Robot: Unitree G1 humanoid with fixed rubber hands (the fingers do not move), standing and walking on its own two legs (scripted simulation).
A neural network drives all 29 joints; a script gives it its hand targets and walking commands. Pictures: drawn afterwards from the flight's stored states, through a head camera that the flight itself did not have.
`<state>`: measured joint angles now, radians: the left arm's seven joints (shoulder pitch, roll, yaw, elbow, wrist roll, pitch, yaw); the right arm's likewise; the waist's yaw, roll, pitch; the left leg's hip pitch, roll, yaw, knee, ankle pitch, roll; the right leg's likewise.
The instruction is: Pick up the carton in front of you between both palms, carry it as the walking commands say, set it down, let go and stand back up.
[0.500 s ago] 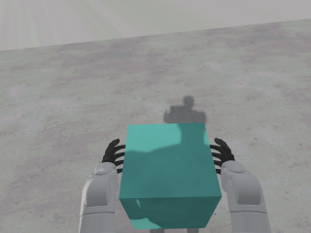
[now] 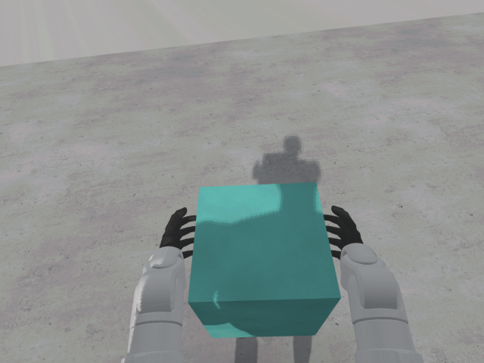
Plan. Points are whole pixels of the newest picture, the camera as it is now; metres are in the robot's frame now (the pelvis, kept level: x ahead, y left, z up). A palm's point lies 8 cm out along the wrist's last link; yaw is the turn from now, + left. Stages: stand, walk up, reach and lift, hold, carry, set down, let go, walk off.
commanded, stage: carry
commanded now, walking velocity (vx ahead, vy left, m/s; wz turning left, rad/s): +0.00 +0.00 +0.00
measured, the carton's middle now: (260, 265) +0.30 +0.00 -0.04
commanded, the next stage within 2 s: none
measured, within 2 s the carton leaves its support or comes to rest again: neither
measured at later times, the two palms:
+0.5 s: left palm (169, 252) +0.29 +0.16 +0.04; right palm (347, 251) +0.29 -0.14 +0.04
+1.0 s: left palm (186, 210) +0.37 +0.14 +0.05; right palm (345, 201) +0.39 -0.16 +0.05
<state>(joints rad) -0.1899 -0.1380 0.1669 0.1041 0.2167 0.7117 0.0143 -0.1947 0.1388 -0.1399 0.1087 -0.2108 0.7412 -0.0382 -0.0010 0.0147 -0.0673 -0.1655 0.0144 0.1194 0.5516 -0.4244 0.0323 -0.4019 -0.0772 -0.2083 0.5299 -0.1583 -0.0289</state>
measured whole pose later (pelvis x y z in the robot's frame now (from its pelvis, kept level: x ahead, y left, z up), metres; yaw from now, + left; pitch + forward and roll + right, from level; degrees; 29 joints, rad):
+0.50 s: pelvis +0.00 +0.01 +0.00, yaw +0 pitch +2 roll -1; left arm -0.21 -0.14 0.17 0.13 0.22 0.72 0.01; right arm -0.19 0.14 -0.15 0.12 -0.22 0.74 -0.03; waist 0.00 0.02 -0.06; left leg -0.15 0.01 0.12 0.55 -0.42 0.04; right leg -0.39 -0.08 -0.20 0.53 -0.15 -0.02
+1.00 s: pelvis +0.09 -0.03 +0.02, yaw +1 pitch +4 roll +1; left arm -0.19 -0.14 0.16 0.11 0.20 0.70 0.02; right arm -0.19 0.14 -0.14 0.09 -0.21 0.74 -0.04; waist 0.03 -0.01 -0.07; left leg -0.39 0.05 0.08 0.87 -0.48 0.01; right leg -0.23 -0.06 -0.23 0.39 -0.24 -0.04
